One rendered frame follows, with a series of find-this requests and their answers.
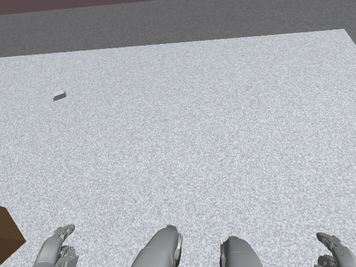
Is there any right robot hand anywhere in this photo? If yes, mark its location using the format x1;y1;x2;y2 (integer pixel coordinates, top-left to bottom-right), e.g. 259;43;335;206
314;232;356;267

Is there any left robot hand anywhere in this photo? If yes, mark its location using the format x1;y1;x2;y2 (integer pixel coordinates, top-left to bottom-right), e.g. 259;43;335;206
34;224;79;267

